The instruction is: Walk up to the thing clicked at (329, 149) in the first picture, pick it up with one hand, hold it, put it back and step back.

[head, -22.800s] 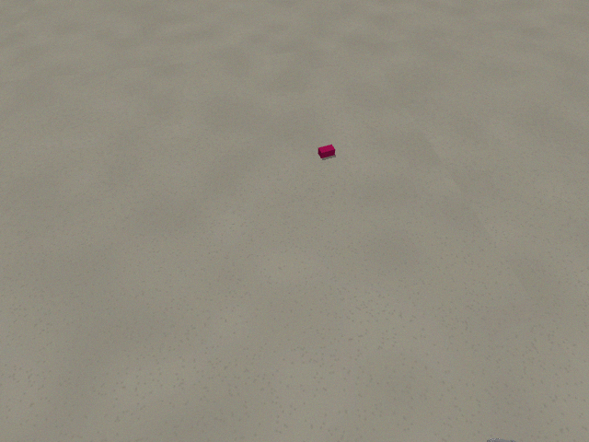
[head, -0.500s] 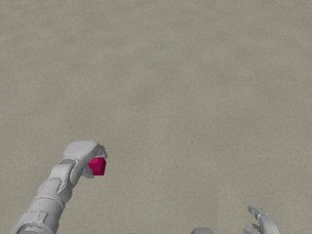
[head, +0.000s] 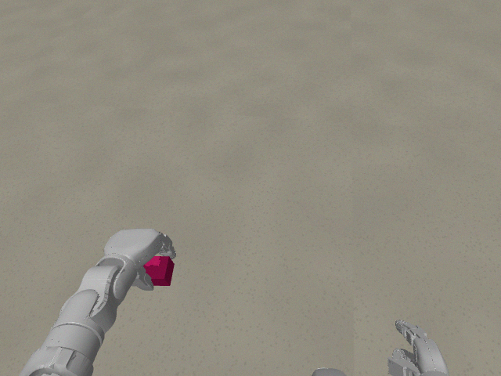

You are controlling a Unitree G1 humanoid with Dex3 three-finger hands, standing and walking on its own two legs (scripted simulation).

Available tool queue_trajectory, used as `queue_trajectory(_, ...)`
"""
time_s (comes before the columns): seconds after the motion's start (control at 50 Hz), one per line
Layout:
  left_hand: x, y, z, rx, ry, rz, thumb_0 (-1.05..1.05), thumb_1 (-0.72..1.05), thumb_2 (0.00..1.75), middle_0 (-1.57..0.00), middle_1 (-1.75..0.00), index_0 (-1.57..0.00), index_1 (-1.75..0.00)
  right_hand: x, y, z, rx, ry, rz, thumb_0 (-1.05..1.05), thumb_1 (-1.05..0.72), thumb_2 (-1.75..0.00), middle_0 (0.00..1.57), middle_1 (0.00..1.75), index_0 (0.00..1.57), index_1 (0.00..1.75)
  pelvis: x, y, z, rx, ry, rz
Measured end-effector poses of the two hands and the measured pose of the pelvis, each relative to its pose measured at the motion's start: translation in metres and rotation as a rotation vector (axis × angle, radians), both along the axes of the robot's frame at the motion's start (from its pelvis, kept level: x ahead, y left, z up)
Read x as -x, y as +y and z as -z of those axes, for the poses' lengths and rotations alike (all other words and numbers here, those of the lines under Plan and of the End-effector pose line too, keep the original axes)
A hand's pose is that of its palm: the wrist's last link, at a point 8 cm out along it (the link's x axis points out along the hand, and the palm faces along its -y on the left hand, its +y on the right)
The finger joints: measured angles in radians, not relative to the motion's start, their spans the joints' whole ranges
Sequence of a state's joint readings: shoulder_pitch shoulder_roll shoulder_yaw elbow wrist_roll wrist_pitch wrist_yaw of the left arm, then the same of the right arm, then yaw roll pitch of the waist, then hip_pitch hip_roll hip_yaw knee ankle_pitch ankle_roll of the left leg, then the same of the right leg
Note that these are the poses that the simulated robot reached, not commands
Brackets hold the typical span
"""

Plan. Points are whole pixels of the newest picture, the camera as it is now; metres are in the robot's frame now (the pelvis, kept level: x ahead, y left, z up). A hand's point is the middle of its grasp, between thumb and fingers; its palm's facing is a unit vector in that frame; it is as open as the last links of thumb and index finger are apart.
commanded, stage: hold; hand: left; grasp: from above
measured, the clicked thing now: (150, 270) +0.31 +0.22 -0.07
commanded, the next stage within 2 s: crouch in 0.78 s
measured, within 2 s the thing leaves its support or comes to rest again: neither
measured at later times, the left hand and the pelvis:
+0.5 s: hand (138, 269) +0.29 +0.22 -0.02, palm faces -0.47 -0.02 -0.88, open 7.3 cm; pelvis +0.00 +0.00 +0.01, yaw +0 degrees
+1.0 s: hand (141, 264) +0.30 +0.22 -0.02, palm faces -0.48 -0.02 -0.88, open 7.3 cm; pelvis +0.01 +0.00 +0.01, yaw +0 degrees
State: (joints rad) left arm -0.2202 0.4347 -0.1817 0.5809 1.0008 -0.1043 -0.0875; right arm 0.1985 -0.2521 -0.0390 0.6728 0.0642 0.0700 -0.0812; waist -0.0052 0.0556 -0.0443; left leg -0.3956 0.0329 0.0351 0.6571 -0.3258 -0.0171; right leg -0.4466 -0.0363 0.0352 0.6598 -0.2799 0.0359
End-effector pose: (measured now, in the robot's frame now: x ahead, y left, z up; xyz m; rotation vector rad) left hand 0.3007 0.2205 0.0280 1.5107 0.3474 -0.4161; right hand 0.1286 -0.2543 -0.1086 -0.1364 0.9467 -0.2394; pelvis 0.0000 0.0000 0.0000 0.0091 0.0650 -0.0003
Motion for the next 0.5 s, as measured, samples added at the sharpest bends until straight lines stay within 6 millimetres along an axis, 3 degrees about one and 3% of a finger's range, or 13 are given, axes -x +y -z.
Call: queue_trajectory(0.5,0.002,0.003,-0.01,0.008,0.004,-0.002,0.01,0.47,0.02,-0.9,-0.24,-0.97,-0.13,-0.016,0.005,-0.012,0.0,-0.029,-0.012,0.01,-0.91,-0.9,0.2,0.3,0.2,0.3,-0.004,0.001,-0.008,-0.001,-0.029,0.0)
